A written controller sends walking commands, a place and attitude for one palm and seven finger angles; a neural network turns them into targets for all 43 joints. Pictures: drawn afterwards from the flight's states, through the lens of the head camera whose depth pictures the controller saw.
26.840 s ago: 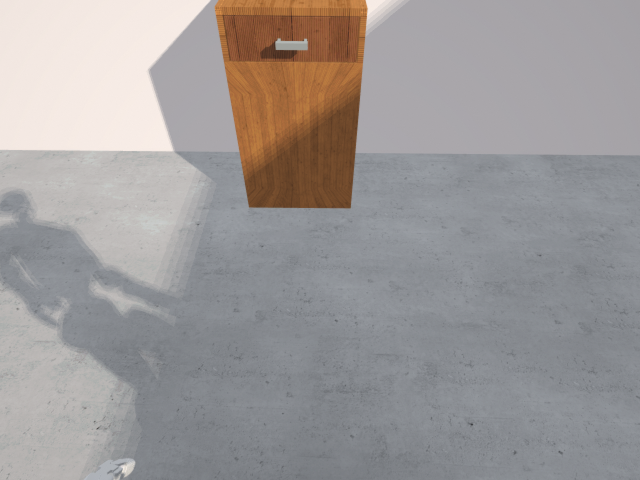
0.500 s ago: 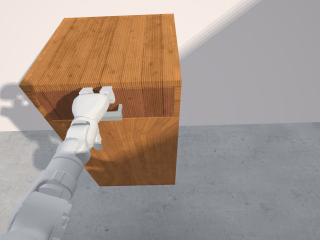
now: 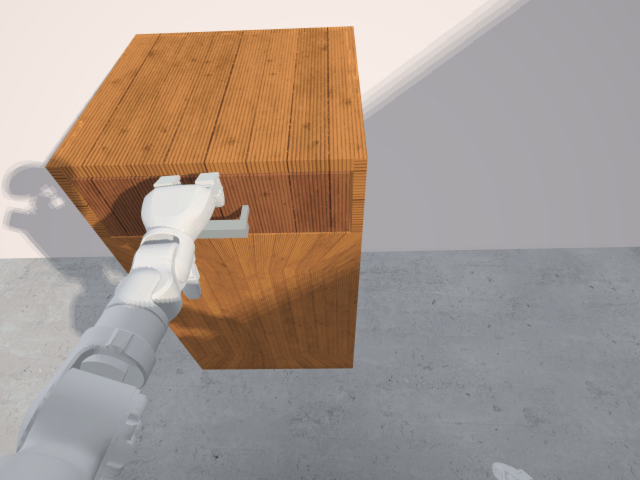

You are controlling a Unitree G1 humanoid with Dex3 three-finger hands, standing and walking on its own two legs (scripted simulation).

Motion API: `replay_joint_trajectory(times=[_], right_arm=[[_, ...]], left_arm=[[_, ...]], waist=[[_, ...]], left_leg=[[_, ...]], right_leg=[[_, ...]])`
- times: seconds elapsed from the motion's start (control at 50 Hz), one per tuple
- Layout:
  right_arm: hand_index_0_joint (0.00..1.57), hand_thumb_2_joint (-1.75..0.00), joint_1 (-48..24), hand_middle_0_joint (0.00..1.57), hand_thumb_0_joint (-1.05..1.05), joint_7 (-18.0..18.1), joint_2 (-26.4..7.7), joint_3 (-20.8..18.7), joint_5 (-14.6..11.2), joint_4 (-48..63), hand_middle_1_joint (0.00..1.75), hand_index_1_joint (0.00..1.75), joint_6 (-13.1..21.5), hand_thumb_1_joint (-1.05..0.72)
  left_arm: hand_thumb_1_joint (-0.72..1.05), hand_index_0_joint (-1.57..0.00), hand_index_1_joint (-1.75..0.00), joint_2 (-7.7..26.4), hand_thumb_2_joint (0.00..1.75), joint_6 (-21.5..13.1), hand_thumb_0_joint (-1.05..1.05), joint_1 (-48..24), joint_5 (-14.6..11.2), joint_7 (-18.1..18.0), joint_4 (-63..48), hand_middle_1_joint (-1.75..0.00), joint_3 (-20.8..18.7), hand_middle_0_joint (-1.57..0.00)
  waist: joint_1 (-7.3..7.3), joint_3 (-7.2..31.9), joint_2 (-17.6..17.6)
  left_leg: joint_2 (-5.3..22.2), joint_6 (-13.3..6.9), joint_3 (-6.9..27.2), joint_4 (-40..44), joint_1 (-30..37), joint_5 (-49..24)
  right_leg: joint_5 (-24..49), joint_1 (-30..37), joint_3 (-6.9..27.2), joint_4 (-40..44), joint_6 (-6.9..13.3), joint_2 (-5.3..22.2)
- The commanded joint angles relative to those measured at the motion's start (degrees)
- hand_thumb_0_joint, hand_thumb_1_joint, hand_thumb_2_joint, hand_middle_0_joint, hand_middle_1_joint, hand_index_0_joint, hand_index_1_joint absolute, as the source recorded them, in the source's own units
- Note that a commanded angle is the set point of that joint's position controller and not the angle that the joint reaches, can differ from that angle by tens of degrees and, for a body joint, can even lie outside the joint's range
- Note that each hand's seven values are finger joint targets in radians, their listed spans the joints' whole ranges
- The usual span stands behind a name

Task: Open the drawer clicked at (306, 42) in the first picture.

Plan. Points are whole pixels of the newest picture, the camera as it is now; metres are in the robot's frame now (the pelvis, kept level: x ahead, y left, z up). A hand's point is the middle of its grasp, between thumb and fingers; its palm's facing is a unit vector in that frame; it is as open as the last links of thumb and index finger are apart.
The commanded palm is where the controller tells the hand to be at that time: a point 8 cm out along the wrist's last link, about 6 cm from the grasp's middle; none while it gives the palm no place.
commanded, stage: re-aim the fingers above the handle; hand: left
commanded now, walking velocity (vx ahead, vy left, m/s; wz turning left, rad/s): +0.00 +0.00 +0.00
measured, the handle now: (217, 220) +0.51 +0.18 +0.00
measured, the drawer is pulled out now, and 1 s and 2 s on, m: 0.00 0.00 0.00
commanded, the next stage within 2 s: lower the fingers behind the handle in 1.02 s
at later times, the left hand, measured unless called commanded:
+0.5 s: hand (202, 249) +0.42 +0.17 +0.04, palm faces -0.16 -0.07 -0.99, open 13.8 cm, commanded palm +0.40 +0.16 +0.12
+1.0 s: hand (198, 258) +0.41 +0.18 +0.03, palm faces -0.22 -0.07 -0.97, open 14.0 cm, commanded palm +0.42 +0.16 +0.12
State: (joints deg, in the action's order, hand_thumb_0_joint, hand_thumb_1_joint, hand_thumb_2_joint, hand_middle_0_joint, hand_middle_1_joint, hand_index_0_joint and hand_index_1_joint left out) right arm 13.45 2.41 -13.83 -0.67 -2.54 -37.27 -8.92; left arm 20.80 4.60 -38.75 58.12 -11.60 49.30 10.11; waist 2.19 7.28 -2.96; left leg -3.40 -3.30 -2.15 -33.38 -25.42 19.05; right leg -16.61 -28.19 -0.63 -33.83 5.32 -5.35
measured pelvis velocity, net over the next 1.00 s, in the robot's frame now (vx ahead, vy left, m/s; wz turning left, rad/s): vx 0.00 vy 0.01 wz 0.06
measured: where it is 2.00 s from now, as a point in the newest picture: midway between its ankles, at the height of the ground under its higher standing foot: outside the picture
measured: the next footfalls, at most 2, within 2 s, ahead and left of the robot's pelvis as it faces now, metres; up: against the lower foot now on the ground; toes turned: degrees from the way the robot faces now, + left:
none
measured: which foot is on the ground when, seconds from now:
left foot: down 0.00-1.00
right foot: down 0.00-1.00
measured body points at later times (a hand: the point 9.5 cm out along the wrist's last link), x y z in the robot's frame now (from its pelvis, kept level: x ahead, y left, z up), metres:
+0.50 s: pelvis +0.00 +0.01 +0.00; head +0.04 -0.01 +0.45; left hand +0.42 +0.18 +0.10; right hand +0.11 -0.24 -0.13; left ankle -0.03 +0.08 -0.73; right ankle -0.01 -0.06 -0.73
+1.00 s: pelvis +0.00 +0.01 +0.00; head +0.05 -0.01 +0.45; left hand +0.41 +0.18 +0.09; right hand +0.10 -0.25 -0.14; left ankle -0.03 +0.08 -0.73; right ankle -0.01 -0.06 -0.73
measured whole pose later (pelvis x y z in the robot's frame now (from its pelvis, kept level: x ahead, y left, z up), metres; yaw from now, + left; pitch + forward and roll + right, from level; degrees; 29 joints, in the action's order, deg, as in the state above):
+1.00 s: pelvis +0.00 +0.01 +0.00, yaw +3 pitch +10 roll +0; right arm 15.9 3.6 -14.8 -1.2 -2.4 -38.9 -8.9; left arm 19.1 10.5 -36.8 51.7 -2.1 40.5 19.5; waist 1.7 5.7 -3.3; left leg -4.9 -4.2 0.7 -34.2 -25.2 19.0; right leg -17.3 -26.6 -3.4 -33.6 4.6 -3.8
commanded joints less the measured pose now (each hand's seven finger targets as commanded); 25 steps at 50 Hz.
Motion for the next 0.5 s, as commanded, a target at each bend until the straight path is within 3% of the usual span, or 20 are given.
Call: replay_joint_trajectory(times=[0.0,0.06,0.1,0.12,0.18,0.2,0.24,0.3,0.32,0.34,0.38,0.44,0.48], right_arm=[[0.2,-0.9,-0.43,0.2,0.0,0.16,-6.87,-3.83,0.35,6.64,0.3,0.3,2.61,-0.9],[0.2,-0.9,0.69,0.2,0.0,0.04,-6.47,-4.51,0.86,5.72,0.3,0.3,3.23,-0.9],[0.2,-0.9,0.9,0.2,0.0,-0.2,-6.03,-4.4,1.13,4.33,0.3,0.3,3.32,-0.9],[0.2,-0.9,0.57,0.2,0.0,-0.23,-6.11,-4.16,1.23,3.48,0.3,0.3,3.16,-0.9],[0.2,-0.9,-0.66,0.2,0.0,-0.57,-6.05,-3.11,1.18,2.28,0.3,0.3,2.88,-0.9],[0.2,-0.9,-1.47,0.2,0.0,-0.77,-6.04,-2.86,1.21,2.31,0.3,0.3,2.84,-0.9],[0.2,-0.9,-2.56,0.2,0.0,-0.81,-6.62,-2.52,1.04,2.69,0.3,0.3,2.09,-0.9],[0.2,-0.9,-2.29,0.2,0.0,-0.75,-7.45,-2.39,0.09,3.69,0.3,0.3,0.77,-0.9],[0.2,-0.9,-1.95,0.2,0.0,-0.66,-8.0,-2.63,-0.19,4.25,0.3,0.3,0.36,-0.9],[0.2,-0.9,-1.91,0.2,0.0,-0.62,-8.28,-3.09,-0.41,5.4,0.3,0.3,0.04,-0.9],[0.2,-0.9,-2.59,0.2,0.0,-0.2,-8.45,-3.58,-0.41,7.31,0.3,0.3,0.06,-0.9],[0.2,-0.9,-2.68,0.2,0.0,0.44,-7.45,-3.7,0.29,8.13,0.3,0.3,1.34,-0.9],[0.2,-0.9,-1.27,0.2,0.0,0.68,-6.55,-3.74,0.95,6.76,0.3,0.3,2.0,-0.9]], left_arm=[[-0.5,-0.3,-1.2,1.77,0.3,-4.74,0.0,-25.09,-1.36,-0.39,-19.8,-1.2,3.26,-0.3],[-0.5,-0.3,-1.2,5.76,0.3,-8.28,0.0,-28.19,-0.74,-2.69,-27.06,-1.2,-0.18,-0.3],[-0.5,-0.3,-1.2,8.25,0.3,-8.68,0.0,-28.03,0.31,-5.68,-25.71,-1.2,-3.28,-0.3],[-0.5,-0.3,-1.2,11.77,0.3,-8.01,0.0,-27.42,1.15,-7.57,-23.65,-1.2,-6.71,-0.3],[-0.5,-0.3,-1.2,13.32,0.3,-2.88,0.0,-26.12,2.22,-12.03,-16.01,-1.2,-9.23,-0.3],[-0.5,-0.3,-1.2,12.23,0.3,-0.6,0.0,-25.71,2.17,-12.77,-13.99,-1.2,-8.35,-0.3],[-0.5,-0.3,-1.2,14.34,0.3,4.06,0.0,-21.59,2.04,-12.72,-8.83,-1.2,-9.96,-0.3],[-0.5,-0.3,-1.2,7.7,0.3,10.05,0.0,-20.16,1.18,-8.11,-2.89,-1.2,-2.68,-0.3],[-0.5,-0.3,-1.2,5.96,0.3,10.85,0.0,-20.39,0.64,-5.79,-3.27,-1.2,-0.7,-0.3],[-0.5,-0.3,-1.2,1.97,0.3,10.99,0.0,-19.89,-0.48,-2.89,-4.99,-1.2,2.64,-0.3],[-0.5,-0.3,-1.2,-1.47,0.3,8.24,0.0,-18.88,-2.9,2.25,-13.55,-1.2,6.0,-0.3],[-0.5,-0.3,-1.2,-5.94,0.3,-0.22,0.0,-22.08,-4.8,6.61,-26.18,-1.2,10.77,-0.3],[-0.5,-0.3,-1.2,-1.2,0.3,-5.83,0.0,-23.65,-3.46,4.99,-30.34,-1.2,6.87,-0.3]], waist=[[1.69,19.84,3.55],[1.07,24.15,-0.02],[0.29,23.64,-0.05],[-0.49,22.67,0.81],[-1.43,17.85,4.31],[-1.52,17.44,4.88],[-3.35,19.35,5.85],[-1.21,17.62,8.08],[-0.35,17.87,8.18],[0.47,19.38,8.67],[1.24,20.98,8.42],[3.22,19.77,6.03],[2.07,19.27,0.74]], left_leg=[[0.72,-0.09,1.64,0.51,6.13,-19.69],[0.77,0.14,2.67,-0.58,10.18,-24.61],[0.83,0.68,2.89,-0.93,9.59,-25.57],[0.81,0.97,2.83,-0.77,7.84,-24.87],[0.82,1.45,2.41,0.89,2.07,-20.7],[0.88,1.46,1.92,1.34,1.47,-19.46],[0.77,1.63,1.07,2.36,0.19,-19.4],[1.1,1.24,0.22,3.02,0.47,-18.77],[1.27,0.95,0.19,2.92,1.65,-19.78],[1.24,0.67,0.36,2.59,3.45,-21.25],[1.09,-0.13,0.97,2.03,6.41,-22.91],[0.94,-0.7,3.13,0.74,10.96,-25.93],[1.05,-0.25,3.96,-0.31,13.93,-27.84]], right_leg=[[24.25,14.7,5.52,3.0,-3.41,4.58],[24.66,13.68,5.19,1.68,-2.73,3.92],[23.96,12.48,4.63,0.94,-2.41,3.64],[23.16,12.45,4.7,0.55,-2.23,3.5],[19.34,12.18,3.91,0.72,-2.21,3.38],[18.61,12.69,4.1,1.19,-2.39,3.52],[19.66,16.83,4.58,1.62,-2.46,3.59],[21.27,17.0,3.96,2.79,-3.11,3.78],[22.9,17.08,3.84,3.05,-3.2,3.8],[24.7,17.93,3.78,3.24,-3.25,3.85],[27.71,18.66,4.1,3.35,-3.62,4.07],[25.87,14.0,3.71,2.97,-3.44,3.94],[22.89,9.82,3.82,2.29,-2.7,3.47]])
